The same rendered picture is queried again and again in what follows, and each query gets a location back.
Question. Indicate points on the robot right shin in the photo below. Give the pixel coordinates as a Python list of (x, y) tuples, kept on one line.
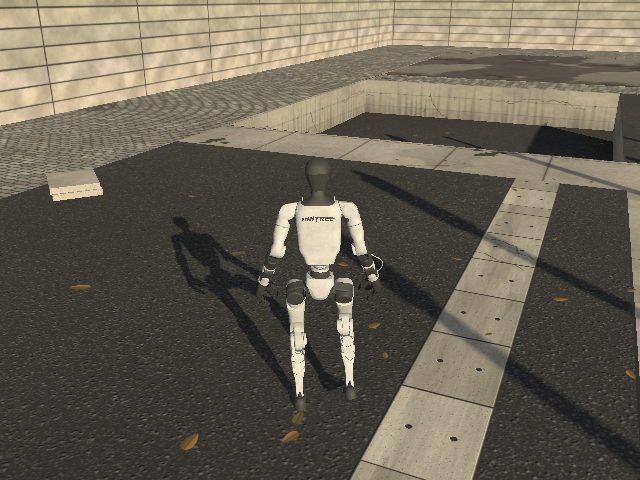
[(348, 353)]

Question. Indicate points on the robot left forearm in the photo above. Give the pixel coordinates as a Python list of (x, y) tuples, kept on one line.
[(268, 268)]

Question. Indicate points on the left robot hand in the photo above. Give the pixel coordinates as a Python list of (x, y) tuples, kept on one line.
[(260, 291)]

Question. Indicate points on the robot shin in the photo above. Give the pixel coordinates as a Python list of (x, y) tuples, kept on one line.
[(298, 365), (348, 353)]

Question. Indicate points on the robot right upper arm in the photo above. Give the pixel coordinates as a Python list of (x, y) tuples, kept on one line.
[(349, 210)]

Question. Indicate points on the robot right forearm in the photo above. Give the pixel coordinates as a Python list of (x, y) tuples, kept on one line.
[(368, 265)]

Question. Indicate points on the robot left upper arm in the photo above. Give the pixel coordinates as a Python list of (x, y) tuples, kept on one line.
[(287, 212)]

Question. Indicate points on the right robot hand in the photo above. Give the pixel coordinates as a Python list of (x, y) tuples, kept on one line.
[(376, 285)]

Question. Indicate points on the robot left shin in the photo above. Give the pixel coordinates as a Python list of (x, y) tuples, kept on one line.
[(298, 365)]

